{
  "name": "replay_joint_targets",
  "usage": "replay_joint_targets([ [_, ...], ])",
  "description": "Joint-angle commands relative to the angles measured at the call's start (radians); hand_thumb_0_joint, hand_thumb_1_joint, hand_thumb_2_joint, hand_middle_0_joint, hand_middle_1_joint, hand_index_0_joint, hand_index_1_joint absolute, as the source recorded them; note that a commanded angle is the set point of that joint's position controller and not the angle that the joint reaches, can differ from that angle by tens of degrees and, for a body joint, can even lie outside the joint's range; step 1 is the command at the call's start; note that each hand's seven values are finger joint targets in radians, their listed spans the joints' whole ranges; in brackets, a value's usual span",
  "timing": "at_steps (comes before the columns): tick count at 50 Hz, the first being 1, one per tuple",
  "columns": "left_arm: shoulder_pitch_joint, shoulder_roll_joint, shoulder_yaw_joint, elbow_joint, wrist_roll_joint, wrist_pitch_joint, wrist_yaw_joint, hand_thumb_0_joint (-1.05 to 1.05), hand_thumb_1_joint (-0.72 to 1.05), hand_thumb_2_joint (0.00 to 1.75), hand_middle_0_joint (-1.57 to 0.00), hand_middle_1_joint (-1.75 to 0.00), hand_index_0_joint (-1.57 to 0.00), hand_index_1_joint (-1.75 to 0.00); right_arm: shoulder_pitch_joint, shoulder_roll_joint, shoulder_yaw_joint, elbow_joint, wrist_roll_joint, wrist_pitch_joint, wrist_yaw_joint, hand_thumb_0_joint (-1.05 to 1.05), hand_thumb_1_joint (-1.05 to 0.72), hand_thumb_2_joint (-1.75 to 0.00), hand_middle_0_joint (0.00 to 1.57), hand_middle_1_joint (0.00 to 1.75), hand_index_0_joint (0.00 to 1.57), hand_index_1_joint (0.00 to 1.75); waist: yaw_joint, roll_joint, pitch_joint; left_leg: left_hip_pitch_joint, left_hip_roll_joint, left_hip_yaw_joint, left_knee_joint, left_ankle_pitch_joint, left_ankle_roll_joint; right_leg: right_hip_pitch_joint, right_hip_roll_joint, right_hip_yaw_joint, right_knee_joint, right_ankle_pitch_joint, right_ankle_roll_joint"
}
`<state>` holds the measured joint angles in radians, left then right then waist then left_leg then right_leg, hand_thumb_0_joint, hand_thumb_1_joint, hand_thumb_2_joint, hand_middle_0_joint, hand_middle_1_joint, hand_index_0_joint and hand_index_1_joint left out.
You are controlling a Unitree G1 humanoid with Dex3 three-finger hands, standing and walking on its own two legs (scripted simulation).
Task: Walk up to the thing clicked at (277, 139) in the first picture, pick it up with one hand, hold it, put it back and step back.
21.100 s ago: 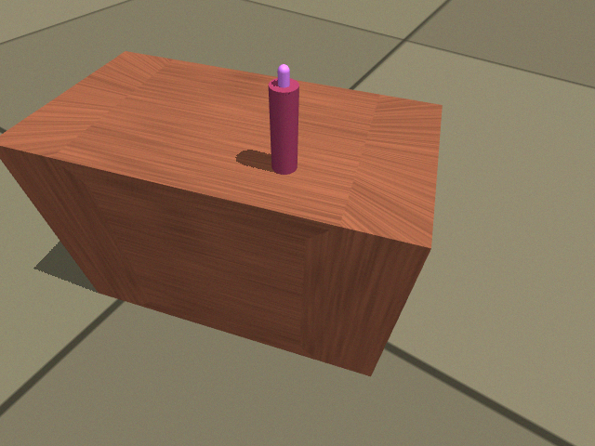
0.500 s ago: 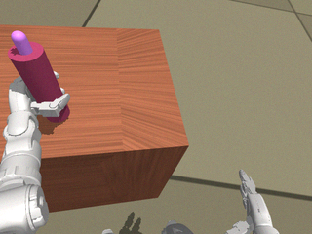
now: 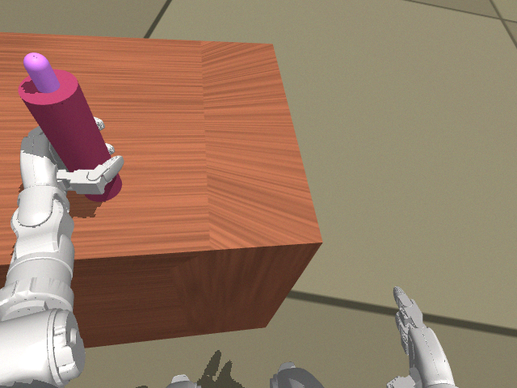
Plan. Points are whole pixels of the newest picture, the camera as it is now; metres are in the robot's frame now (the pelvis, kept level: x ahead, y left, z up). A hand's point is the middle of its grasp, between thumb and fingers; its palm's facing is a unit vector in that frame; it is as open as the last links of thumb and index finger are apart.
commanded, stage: open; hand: left
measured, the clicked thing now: (75, 136) +0.47 +0.21 +0.11
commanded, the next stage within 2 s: withdraw in 0.42 s
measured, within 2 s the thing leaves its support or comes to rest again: neither
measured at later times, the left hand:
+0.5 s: hand (91, 151) +0.48 +0.21 +0.07, palm faces +0.15 -0.99 +0.01, open 15.2 cm
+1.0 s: hand out of the picture +0.48 +0.28 +0.17, palm faces +0.21 -0.98 -0.02, open 17.6 cm
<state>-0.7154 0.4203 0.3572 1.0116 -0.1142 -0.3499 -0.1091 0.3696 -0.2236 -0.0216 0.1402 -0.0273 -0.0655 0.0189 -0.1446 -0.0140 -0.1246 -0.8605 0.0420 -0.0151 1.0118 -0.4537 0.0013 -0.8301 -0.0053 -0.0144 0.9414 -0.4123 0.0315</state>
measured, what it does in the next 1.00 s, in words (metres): stands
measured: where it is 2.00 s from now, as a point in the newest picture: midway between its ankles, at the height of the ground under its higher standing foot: outside the picture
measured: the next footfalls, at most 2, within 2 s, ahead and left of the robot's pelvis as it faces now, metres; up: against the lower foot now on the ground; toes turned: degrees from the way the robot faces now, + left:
none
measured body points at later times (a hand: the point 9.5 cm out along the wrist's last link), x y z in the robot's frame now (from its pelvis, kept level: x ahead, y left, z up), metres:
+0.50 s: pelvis -0.01 +0.00 +0.00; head +0.09 +0.02 +0.43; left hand +0.46 +0.26 +0.08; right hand +0.15 -0.26 -0.02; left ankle +0.01 +0.11 -0.68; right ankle +0.02 -0.14 -0.68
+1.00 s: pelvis +0.01 +0.00 +0.01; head +0.07 +0.01 +0.46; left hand +0.46 +0.34 +0.18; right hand +0.16 -0.27 -0.02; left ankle +0.01 +0.11 -0.68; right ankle +0.02 -0.14 -0.68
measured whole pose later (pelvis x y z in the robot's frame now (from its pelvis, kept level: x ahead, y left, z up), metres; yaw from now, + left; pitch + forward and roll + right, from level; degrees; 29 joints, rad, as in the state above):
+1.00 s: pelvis +0.01 +0.00 +0.01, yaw +0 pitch +15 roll -2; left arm -0.84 0.66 0.44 1.09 -0.13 -0.16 -0.25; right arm 0.36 -0.26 -0.03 0.22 0.03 -0.02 -0.01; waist -0.12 0.01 -0.16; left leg -0.75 0.04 -0.01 0.92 -0.44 0.00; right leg -0.72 0.00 -0.01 0.86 -0.40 0.03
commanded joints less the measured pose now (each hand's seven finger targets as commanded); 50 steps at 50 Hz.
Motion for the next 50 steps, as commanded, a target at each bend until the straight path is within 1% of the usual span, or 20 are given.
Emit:
replay_joint_targets([
  [1, -0.542, 0.209, 0.007, -0.27, -0.011, -0.091, -0.006, 0.0, -0.16, 0.64, -1.02, -0.93, -1.05, -0.91, -0.02, -0.138, -0.078, -0.182, 0.004, -0.053, -0.019, 0.0, 0.53, -0.04, 0.05, 0.05, 0.05, 0.05, -0.018, 0.181, -0.469, 0.365, -0.004, -0.017, -0.11, 0.366, -0.003, 0.117, 0.024, -0.021, -0.078, 0.279, -0.053],
  [5, -0.53, 0.243, 0.024, -0.239, -0.004, -0.089, 0.001, 0.0, -0.34, 0.49, -0.77, -0.7, -0.79, -0.69, -0.012, -0.149, -0.08, -0.193, 0.002, -0.045, -0.019, 0.0, 0.53, -0.05, 0.05, 0.05, 0.05, 0.05, -0.012, 0.172, -0.463, 0.331, -0.004, -0.018, -0.112, 0.338, -0.006, 0.136, 0.025, -0.024, -0.071, 0.264, -0.054],
  [8, -0.505, 0.209, 0.017, -0.181, -0.003, -0.078, 0.0, 0.0, -0.41, 0.39, -0.67, -0.58, -0.69, -0.57, 0.007, -0.149, -0.085, -0.204, 0.004, -0.035, -0.018, 0.0, 0.54, -0.04, 0.05, 0.05, 0.05, 0.05, -0.024, 0.138, -0.431, 0.313, -0.005, -0.017, -0.123, 0.279, -0.003, 0.115, 0.03, -0.025, -0.079, 0.224, -0.054],
  [14, -0.49, 0.224, 0.032, -0.161, -0.002, -0.069, -0.009, 0.0, -0.46, 0.27, -0.51, -0.41, -0.52, -0.4, 0.024, -0.141, -0.07, -0.23, 0.007, -0.026, -0.016, 0.0, 0.55, -0.04, 0.05, 0.05, 0.05, 0.05, -0.022, 0.116, -0.424, 0.269, -0.016, -0.005, -0.115, 0.234, 0.007, 0.127, 0.026, -0.016, -0.086, 0.211, -0.049],
  [18, -0.517, 0.242, 0.035, -0.177, -0.006, -0.07, -0.011, 0.0, -0.53, 0.18, -0.4, -0.3, -0.41, -0.29, 0.012, -0.155, -0.087, -0.234, 0.01, -0.028, -0.022, 0.0, 0.54, -0.05, 0.05, 0.05, 0.05, 0.05, -0.023, 0.117, -0.424, 0.266, -0.016, -0.003, -0.112, 0.232, 0.008, 0.126, 0.027, -0.012, -0.083, 0.214, -0.047],
  [26, -0.497, 0.239, 0.026, -0.185, -0.007, -0.069, -0.017, 0.0, -0.61, 0.01, -0.18, -0.08, -0.19, -0.08, 0.033, -0.139, -0.067, -0.23, 0.011, -0.022, -0.024, 0.0, 0.54, -0.05, 0.05, 0.05, 0.05, 0.05, -0.019, 0.129, -0.454, 0.275, -0.02, -0.002, -0.104, 0.276, 0.007, 0.157, 0.024, -0.011, -0.078, 0.253, -0.045],
  [27, -0.483, 0.248, 0.04, -0.163, -0.009, -0.066, -0.02, 0.0, -0.61, 0.03, -0.1, -0.07, -0.11, -0.06, 0.038, -0.165, -0.097, -0.223, 0.009, -0.022, -0.027, 0.0, 0.55, -0.04, 0.05, 0.05, 0.05, 0.05, -0.028, 0.118, -0.454, 0.281, -0.016, -0.003, -0.098, 0.299, 0.007, 0.149, 0.025, -0.013, -0.073, 0.268, -0.046],
  [29, -0.5, 0.313, 0.064, -0.209, -0.001, -0.063, -0.017, 0.0, -0.61, 0.03, -0.08, -0.06, -0.09, -0.05, 0.06, -0.202, -0.133, -0.225, 0.01, -0.02, -0.031, 0.0, 0.55, -0.04, 0.05, 0.05, 0.05, 0.05, -0.032, 0.157, -0.494, 0.33, -0.015, -0.004, -0.087, 0.356, 0.005, 0.144, 0.023, -0.01, -0.071, 0.305, -0.045],
  [32, -0.531, 0.346, 0.082, -0.263, -0.002, -0.058, -0.019, 0.0, -0.61, 0.03, -0.07, -0.05, -0.08, -0.05, 0.04, -0.16, -0.092, -0.22, 0.015, -0.01, -0.028, 0.0, 0.55, -0.05, 0.05, 0.05, 0.05, 0.05, -0.005, 0.175, -0.507, 0.34, -0.019, -0.002, -0.096, 0.369, 0.003, 0.186, 0.02, -0.006, -0.077, 0.317, -0.045],
  [34, -0.551, 0.4, 0.118, -0.314, -0.01, -0.055, -0.012, 0.0, -0.6, 0.03, -0.06, -0.05, -0.08, -0.05, 0.004, -0.184, -0.118, -0.244, 0.02, -0.013, -0.035, 0.0, 0.54, -0.05, 0.05, 0.05, 0.05, 0.05, 0.006, 0.178, -0.534, 0.36, -0.016, -0.006, -0.112, 0.371, -0.001, 0.22, 0.021, -0.009, -0.08, 0.316, -0.048],
  [38, -0.568, 0.481, 0.151, -0.347, -0.004, -0.014, -0.015, 0.0, -0.59, 0.04, -0.06, -0.05, -0.07, -0.04, 0.009, -0.163, -0.092, -0.235, 0.03, 0.0, -0.045, 0.0, 0.53, -0.05, 0.05, 0.05, 0.05, 0.05, 0.024, 0.201, -0.546, 0.39, -0.021, 0.005, -0.127, 0.43, -0.001, 0.297, 0.019, 0.001, -0.102, 0.377, -0.043],
  [39, -0.542, 0.512, 0.175, -0.316, -0.005, 0.004, -0.023, 0.0, -0.61, 0.02, -0.06, -0.05, -0.08, -0.04, 0.016, -0.181, -0.117, -0.197, 0.035, 0.007, -0.049, 0.0, 0.53, -0.05, 0.05, 0.05, 0.05, 0.05, 0.029, 0.197, -0.521, 0.386, -0.019, 0.003, -0.138, 0.446, -0.004, 0.296, 0.021, -0.002, -0.105, 0.378, -0.046],
  [40, -0.531, 0.48, 0.147, -0.285, -0.002, 0.025, -0.039, 0.0, -0.61, 0.02, -0.06, -0.06, -0.08, -0.04, 0.014, -0.182, -0.113, -0.193, 0.036, 0.007, -0.049, 0.0, 0.53, -0.05, 0.05, 0.05, 0.05, 0.05, 0.024, 0.199, -0.508, 0.408, -0.017, 0.002, -0.146, 0.471, -0.008, 0.288, 0.023, -0.004, -0.115, 0.384, -0.048],
  [41, -0.5, 0.468, 0.137, -0.257, -0.001, 0.047, -0.052, 0.0, -0.6, 0.02, -0.06, -0.05, -0.08, -0.04, -0.001, -0.162, -0.089, -0.187, 0.04, 0.004, -0.047, 0.0, 0.54, -0.05, 0.05, 0.05, 0.05, 0.05, 0.034, 0.207, -0.475, 0.403, -0.017, 0.004, -0.155, 0.469, -0.008, 0.286, 0.024, -0.004, -0.124, 0.376, -0.048],
  [43, -0.44, 0.454, 0.127, -0.143, -0.001, 0.095, -0.085, 0.0, -0.6, 0.0, -0.06, -0.04, -0.08, -0.02, 0.012, -0.163, -0.092, -0.118, 0.049, 0.001, -0.048, 0.0, 0.54, -0.05, 0.05, 0.05, 0.05, 0.05, 0.024, 0.154, -0.361, 0.343, -0.016, 0.007, -0.178, 0.417, -0.002, 0.262, 0.028, -0.005, -0.146, 0.345, -0.049],
  [45, -0.411, 0.363, 0.047, -0.029, -0.007, 0.139, -0.129, 0.0, -0.61, 0.0, -0.07, -0.03, -0.09, -0.01, -0.021, -0.13, -0.059, -0.078, 0.058, -0.004, -0.041, 0.0, 0.55, -0.05, 0.05, 0.05, 0.05, 0.05, 0.013, 0.101, -0.264, 0.289, -0.02, 0.012, -0.2, 0.308, 0.012, 0.225, 0.029, -0.004, -0.177, 0.275, -0.045],
  [46, -0.435, 0.414, 0.084, -0.063, -0.019, 0.148, -0.142, 0.0, -0.61, 0.0, -0.06, -0.03, -0.08, -0.01, -0.045, -0.157, -0.069, -0.1, 0.059, -0.012, -0.043, 0.0, 0.56, -0.04, 0.05, 0.05, 0.05, 0.05, 0.018, 0.077, -0.272, 0.281, -0.019, 0.012, -0.207, 0.281, 0.015, 0.226, 0.03, -0.007, -0.185, 0.253, -0.046],
  [48, -0.475, 0.463, 0.103, -0.058, -0.03, 0.165, -0.162, 0.0, -0.61, 0.0, -0.06, -0.02, -0.09, 0.0, -0.043, -0.147, -0.048, -0.079, 0.063, -0.016, -0.043, 0.0, 0.58, -0.04, 0.05, 0.05, 0.05, 0.05, 0.023, 0.083, -0.271, 0.277, -0.022, 0.015, -0.219, 0.25, 0.017, 0.23, 0.029, -0.008, -0.197, 0.227, -0.044],
  [49, -0.456, 0.469, 0.123, -0.05, -0.043, 0.174, -0.178, 0.0, -0.59, 0.0, -0.05, -0.03, -0.08, 0.0, -0.028, -0.158, -0.058, -0.062, 0.063, -0.021, -0.044, 0.0, 0.59, -0.04, 0.05, 0.05, 0.05, 0.05, 0.028, 0.096, -0.279, 0.289, -0.022, 0.017, -0.22, 0.263, 0.013, 0.229, 0.027, -0.011, -0.194, 0.232, -0.046],
  [50, -0.461, 0.459, 0.109, -0.071, -0.047, 0.175, -0.188, 0.0, -0.53, 0.03, -0.04, -0.03, -0.04, -0.02, -0.014, -0.171, -0.079, -0.05, 0.066, -0.026, -0.049, 0.0, 0.61, -0.03, 0.05, 0.05, 0.05, 0.05, 0.021, 0.096, -0.28, 0.315, -0.02, 0.015, -0.225, 0.272, 0.013, 0.224, 0.029, -0.013, -0.194, 0.239, -0.046],
])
